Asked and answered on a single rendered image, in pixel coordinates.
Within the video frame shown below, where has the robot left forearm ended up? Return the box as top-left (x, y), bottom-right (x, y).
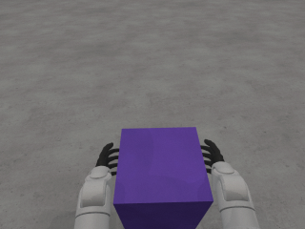
top-left (73, 166), bottom-right (112, 229)

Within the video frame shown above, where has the robot left hand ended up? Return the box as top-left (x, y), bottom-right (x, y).
top-left (95, 142), bottom-right (119, 176)

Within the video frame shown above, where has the robot right hand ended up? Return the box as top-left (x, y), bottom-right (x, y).
top-left (200, 139), bottom-right (224, 174)

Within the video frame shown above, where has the carton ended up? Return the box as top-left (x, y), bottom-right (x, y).
top-left (113, 127), bottom-right (214, 229)

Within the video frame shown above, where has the robot right forearm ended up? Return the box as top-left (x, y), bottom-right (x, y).
top-left (211, 161), bottom-right (260, 229)

